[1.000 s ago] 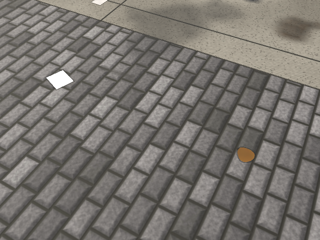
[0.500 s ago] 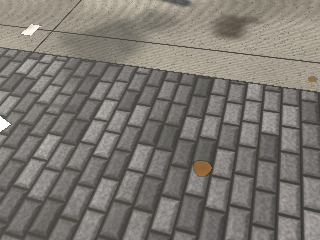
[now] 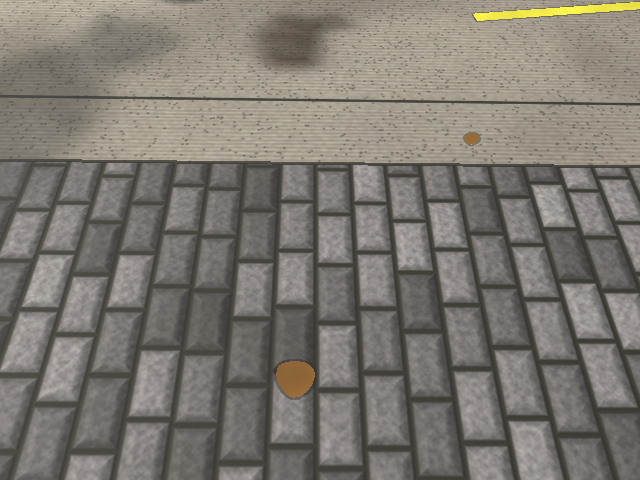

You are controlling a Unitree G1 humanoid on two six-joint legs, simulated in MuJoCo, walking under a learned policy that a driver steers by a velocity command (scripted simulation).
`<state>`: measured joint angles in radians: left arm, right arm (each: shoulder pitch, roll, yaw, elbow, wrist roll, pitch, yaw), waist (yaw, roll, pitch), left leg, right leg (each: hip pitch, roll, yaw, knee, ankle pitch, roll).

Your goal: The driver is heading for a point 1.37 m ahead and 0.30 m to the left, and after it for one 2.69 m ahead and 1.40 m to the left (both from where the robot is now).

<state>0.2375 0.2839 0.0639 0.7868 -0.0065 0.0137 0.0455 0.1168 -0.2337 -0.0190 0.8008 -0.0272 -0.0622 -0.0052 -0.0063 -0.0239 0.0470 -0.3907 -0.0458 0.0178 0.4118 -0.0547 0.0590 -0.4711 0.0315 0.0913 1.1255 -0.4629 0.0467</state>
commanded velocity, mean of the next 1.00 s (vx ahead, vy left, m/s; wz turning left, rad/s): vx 0.16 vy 0.00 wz -0.06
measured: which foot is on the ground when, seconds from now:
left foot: down 0.00-1.00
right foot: up 0.00-0.16, down 0.18-0.78, up 0.80-1.00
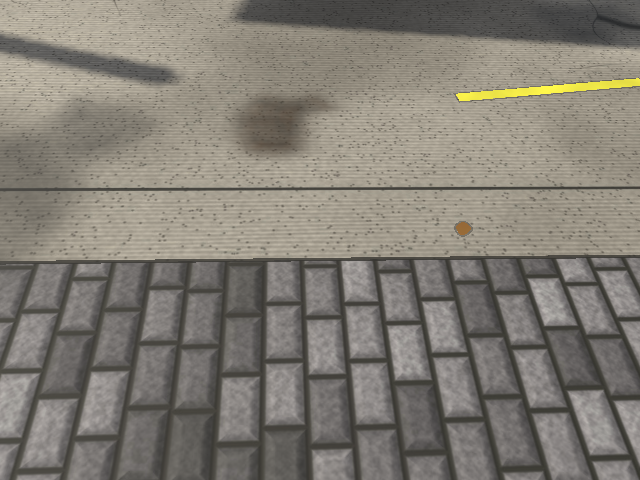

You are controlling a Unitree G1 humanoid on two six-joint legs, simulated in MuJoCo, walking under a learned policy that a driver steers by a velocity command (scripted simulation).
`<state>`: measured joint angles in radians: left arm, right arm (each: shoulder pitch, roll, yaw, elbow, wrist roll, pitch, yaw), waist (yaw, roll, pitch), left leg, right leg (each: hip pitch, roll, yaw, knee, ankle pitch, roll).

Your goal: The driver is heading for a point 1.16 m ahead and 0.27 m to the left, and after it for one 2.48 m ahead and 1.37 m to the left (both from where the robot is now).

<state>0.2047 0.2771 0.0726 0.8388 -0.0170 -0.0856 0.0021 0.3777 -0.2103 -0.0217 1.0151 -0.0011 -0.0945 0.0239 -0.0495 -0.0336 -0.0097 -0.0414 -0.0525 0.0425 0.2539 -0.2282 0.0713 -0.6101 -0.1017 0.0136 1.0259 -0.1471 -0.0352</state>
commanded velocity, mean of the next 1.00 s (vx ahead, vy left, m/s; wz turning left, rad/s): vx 0.25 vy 0.00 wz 0.28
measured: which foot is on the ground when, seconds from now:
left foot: down 0.00-0.28, up 0.30-0.78, down 0.80-1.00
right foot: up 0.00-0.26, down 0.28-0.80, up 0.82-1.00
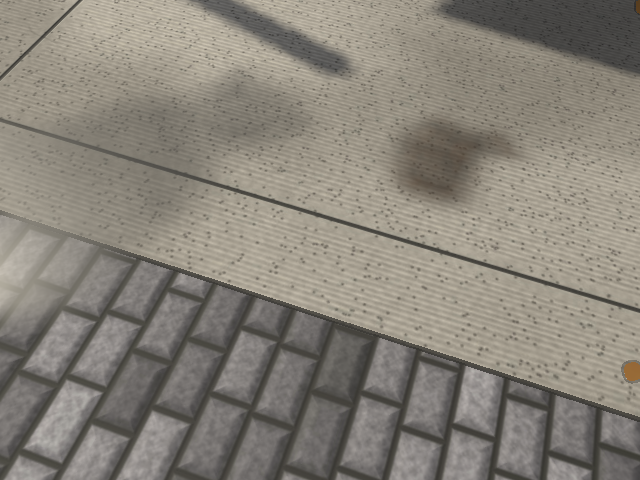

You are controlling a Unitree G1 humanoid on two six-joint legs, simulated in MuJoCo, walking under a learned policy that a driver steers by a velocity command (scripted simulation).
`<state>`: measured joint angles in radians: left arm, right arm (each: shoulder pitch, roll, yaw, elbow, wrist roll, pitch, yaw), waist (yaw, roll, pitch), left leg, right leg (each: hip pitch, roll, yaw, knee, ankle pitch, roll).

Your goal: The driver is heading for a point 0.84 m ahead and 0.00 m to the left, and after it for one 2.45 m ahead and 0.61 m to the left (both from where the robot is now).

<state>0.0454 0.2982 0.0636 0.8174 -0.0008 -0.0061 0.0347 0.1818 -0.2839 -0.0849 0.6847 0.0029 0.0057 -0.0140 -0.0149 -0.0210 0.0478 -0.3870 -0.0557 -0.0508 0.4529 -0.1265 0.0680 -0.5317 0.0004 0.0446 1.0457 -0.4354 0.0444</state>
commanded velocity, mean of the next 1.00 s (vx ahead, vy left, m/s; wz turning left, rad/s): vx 0.20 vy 0.00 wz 0.25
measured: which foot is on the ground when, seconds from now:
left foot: down 0.00-0.26, up 0.28-0.62, down 0.64-1.00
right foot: up 0.00-0.24, down 0.26-0.64, up 0.66-1.00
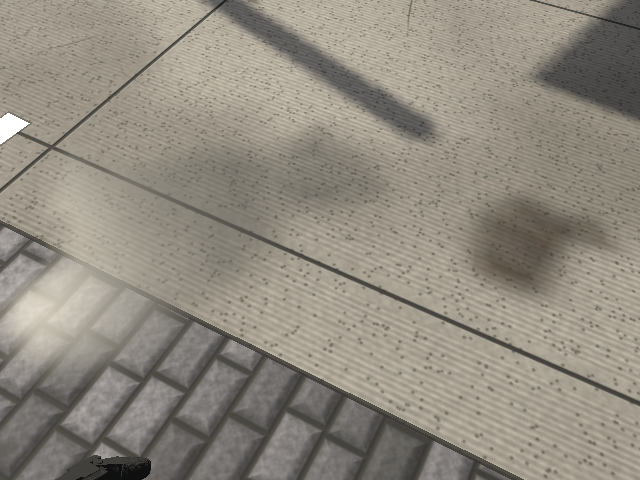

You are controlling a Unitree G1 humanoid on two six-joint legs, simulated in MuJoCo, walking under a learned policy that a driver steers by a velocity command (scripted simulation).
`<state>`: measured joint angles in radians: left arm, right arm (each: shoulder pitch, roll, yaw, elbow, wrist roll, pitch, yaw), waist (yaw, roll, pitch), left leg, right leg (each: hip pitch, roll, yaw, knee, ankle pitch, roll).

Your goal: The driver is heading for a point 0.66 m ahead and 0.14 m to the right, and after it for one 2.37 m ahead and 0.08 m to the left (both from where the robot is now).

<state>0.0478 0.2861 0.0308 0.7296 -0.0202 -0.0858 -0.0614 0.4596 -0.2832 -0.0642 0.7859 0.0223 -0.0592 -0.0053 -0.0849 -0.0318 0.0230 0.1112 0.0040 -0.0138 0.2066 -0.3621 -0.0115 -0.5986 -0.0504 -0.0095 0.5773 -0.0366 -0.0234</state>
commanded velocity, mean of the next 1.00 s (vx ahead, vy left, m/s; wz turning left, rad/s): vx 0.49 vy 0.00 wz -0.15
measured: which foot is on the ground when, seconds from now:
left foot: down 0.00-0.08, up 0.10-0.60, down 0.62-1.00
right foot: up 0.00-0.04, down 0.06-0.62, up 0.64-1.00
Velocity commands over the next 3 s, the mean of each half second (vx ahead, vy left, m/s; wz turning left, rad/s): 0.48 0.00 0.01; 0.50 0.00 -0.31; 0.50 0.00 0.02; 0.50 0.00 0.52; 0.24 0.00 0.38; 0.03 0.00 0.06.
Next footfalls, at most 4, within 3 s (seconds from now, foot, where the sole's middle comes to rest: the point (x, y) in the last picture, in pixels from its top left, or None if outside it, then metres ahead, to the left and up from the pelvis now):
0.06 right None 0.21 -0.13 -0.77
0.62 left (251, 459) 0.51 0.12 -0.77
1.14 right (378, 340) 0.76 -0.18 -0.77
1.70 left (299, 230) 1.10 -0.02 -0.77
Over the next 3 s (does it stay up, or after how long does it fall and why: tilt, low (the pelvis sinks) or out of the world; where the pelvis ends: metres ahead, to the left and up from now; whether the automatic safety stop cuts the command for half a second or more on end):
stays up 1.33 -0.07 0.00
